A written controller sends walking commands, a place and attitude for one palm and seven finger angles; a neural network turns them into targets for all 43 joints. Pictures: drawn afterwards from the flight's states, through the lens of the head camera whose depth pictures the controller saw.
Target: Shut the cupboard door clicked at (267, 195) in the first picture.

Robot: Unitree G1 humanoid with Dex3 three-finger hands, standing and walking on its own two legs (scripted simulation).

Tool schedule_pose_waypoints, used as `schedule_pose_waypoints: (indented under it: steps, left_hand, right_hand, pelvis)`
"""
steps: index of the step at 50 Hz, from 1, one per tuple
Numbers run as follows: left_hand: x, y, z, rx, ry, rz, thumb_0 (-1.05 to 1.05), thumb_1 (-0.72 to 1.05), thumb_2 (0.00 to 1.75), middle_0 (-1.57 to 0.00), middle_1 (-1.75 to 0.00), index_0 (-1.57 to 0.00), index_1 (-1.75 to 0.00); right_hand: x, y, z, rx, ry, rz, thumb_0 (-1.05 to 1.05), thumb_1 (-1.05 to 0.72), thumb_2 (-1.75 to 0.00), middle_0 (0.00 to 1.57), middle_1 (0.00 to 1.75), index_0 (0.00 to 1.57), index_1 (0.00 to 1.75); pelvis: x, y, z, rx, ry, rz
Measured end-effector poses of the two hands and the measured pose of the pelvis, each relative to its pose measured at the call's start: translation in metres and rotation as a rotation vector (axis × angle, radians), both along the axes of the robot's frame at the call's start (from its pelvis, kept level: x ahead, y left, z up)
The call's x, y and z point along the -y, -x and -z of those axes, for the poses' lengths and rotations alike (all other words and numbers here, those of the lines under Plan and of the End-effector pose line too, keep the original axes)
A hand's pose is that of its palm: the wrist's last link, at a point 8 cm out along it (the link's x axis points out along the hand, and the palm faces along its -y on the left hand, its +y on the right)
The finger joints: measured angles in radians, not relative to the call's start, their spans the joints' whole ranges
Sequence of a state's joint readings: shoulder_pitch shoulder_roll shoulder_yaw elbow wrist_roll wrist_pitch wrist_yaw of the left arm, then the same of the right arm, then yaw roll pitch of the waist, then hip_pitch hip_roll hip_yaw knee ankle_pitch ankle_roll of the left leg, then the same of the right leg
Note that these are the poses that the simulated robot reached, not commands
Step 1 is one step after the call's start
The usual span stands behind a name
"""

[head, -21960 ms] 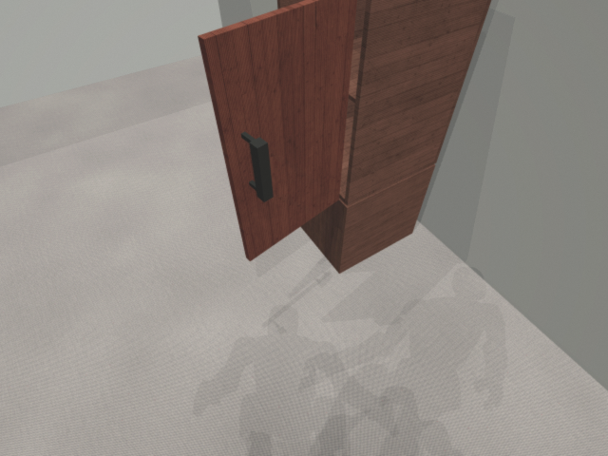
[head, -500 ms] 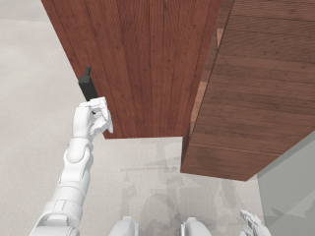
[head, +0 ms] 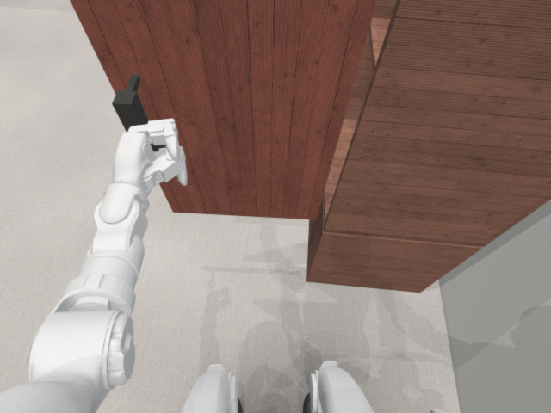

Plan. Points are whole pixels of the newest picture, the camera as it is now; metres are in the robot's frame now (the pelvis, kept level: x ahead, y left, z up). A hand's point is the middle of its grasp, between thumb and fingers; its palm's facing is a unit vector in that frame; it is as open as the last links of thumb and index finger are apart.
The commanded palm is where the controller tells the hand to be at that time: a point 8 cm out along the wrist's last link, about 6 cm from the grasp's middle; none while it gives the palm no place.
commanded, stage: push the door shut along its arc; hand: left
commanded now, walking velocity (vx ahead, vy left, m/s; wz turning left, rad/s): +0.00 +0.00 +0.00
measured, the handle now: (145, 124) +0.53 +0.20 +0.07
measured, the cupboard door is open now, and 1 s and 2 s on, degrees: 93 78 63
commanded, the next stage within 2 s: pull the fist back off the door in 1.28 s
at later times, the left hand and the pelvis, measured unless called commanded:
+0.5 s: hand (200, 128) +0.52 +0.11 +0.07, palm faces -0.25 -0.97 -0.01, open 3.1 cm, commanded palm +0.52 +0.15 +0.07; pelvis +0.00 +0.00 -0.02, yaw -1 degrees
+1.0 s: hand (212, 109) +0.56 +0.09 +0.08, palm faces -0.34 -0.94 -0.01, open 3.3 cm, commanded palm +0.58 +0.11 +0.07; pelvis +0.00 +0.00 -0.03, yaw -2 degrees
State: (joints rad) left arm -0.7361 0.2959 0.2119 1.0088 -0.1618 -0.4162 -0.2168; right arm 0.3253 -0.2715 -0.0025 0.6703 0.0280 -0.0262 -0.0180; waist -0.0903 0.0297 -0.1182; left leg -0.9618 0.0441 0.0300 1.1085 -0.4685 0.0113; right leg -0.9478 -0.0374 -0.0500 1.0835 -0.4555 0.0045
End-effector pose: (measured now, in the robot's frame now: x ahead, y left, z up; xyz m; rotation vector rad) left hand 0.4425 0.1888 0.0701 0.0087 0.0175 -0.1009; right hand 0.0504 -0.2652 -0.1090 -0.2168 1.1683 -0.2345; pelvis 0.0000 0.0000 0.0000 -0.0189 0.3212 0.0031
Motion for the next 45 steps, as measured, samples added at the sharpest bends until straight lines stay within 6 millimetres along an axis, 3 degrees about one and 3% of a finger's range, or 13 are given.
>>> schedule_pose_waypoints:
  steps: [15, 30, 45]
  left_hand:
    - [0.008, -0.039, -0.002, -0.014, -0.025, 0.079, 0.02, 0.9, 0.9, -1.3, -1.5, -1.29, -1.5]
    - [0.03, -0.085, -0.005, -0.015, -0.005, 0.172, 0.02, 0.9, 0.9, -1.3, -1.5, -1.3, -1.5]
    - [0.036, -0.103, -0.007, -0.055, -0.023, 0.224, 0.01, 0.93, 0.94, -1.3, -1.5, -1.3, -1.5]
  right_hand:
    - [0.0, 0.032, 0.004, -0.067, 0.007, 0.046, 0.01, -0.91, -0.9, 0.2, 0.3, 0.21, 0.3]
    - [0.0, 0.06, 0.008, -0.133, 0.021, 0.1, 0.01, -0.91, -0.9, 0.2, 0.3, 0.21, 0.3]
    - [-0.009, 0.074, 0.012, -0.195, 0.018, 0.102, 0.01, -0.91, -0.9, 0.2, 0.3, 0.21, 0.3]
  pelvis:
    - [0.0, 0.004, 0.009, -0.045, 0.009, 0.009]
    - [-0.002, 0.002, 0.02, -0.106, 0.019, 0.026]
    - [-0.004, 0.001, 0.023, -0.127, 0.031, 0.017]
